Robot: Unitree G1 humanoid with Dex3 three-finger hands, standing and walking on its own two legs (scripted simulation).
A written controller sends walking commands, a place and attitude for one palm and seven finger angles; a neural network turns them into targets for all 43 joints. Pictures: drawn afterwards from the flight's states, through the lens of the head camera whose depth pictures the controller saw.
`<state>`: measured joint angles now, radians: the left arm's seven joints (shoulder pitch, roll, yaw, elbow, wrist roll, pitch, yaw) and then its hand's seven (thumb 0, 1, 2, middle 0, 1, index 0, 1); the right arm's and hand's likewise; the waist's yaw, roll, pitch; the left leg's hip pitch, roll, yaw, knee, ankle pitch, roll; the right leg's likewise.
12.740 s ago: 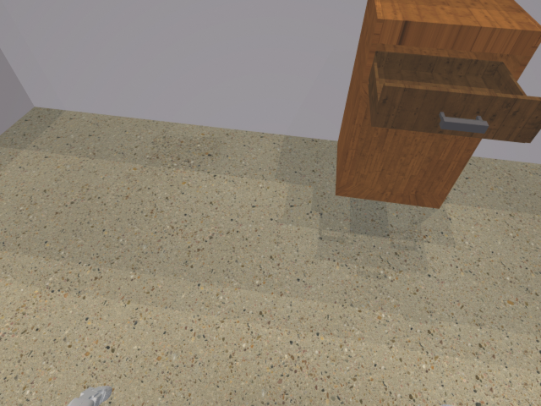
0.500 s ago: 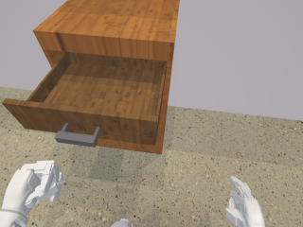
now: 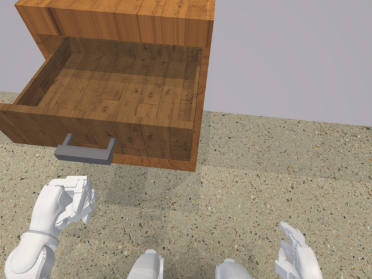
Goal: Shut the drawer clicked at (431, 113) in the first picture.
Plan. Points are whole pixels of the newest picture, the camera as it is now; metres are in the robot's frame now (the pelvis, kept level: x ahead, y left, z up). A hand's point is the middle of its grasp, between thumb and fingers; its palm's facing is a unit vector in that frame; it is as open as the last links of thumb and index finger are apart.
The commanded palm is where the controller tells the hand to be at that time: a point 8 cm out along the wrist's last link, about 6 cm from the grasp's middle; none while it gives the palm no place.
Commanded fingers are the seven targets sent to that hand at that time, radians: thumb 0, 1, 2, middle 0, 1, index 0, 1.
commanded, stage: bring the fist close to the handle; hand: left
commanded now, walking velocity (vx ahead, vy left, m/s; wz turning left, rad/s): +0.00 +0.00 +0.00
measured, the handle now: (87, 147) +0.40 +0.25 +0.02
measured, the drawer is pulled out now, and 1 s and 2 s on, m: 0.29 0.29 0.19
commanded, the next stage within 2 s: push the drawer shut in 0.70 s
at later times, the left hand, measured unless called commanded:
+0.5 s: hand (95, 196) +0.28 +0.20 +0.01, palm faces -0.09 -0.99 -0.07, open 3.3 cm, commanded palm +0.26 +0.26 +0.02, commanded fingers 0.00 0.90 0.90 -1.40 -1.60 -1.40 -1.60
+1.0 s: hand (93, 188) +0.30 +0.21 +0.01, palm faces -0.08 -0.99 -0.06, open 3.3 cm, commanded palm +0.29 +0.26 +0.02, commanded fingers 0.00 0.90 0.90 -1.40 -1.60 -1.40 -1.60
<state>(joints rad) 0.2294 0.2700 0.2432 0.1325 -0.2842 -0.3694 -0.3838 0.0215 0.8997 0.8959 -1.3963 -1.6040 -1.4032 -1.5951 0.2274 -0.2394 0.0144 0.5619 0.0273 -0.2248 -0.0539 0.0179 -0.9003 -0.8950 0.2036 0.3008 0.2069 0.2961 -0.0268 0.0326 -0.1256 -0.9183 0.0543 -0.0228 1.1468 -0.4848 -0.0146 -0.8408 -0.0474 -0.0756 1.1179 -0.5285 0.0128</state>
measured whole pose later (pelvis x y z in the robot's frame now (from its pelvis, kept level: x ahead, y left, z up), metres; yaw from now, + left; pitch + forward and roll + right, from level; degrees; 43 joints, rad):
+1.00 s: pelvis +0.00 +0.00 -0.03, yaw -1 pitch +20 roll -3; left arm 0.05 0.33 0.30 0.26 -0.31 -0.36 -0.41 0.02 0.90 0.90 -1.40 -1.60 -1.40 -1.60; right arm 0.21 -0.26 0.01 0.55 0.03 -0.14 -0.06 0.02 -0.90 -0.89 0.20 0.30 0.21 0.30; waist -0.04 0.03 -0.16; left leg -1.10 0.06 -0.04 1.27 -0.53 -0.02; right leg -1.02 -0.04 -0.08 1.24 -0.57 0.00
